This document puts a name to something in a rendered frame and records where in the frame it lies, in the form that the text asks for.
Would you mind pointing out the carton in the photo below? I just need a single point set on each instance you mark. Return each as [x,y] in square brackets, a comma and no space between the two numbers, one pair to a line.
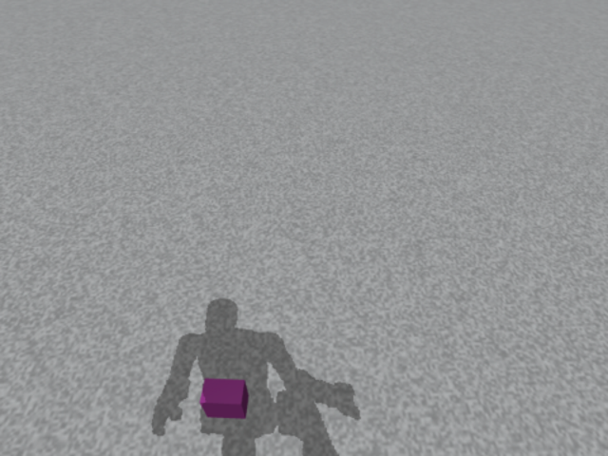
[224,398]

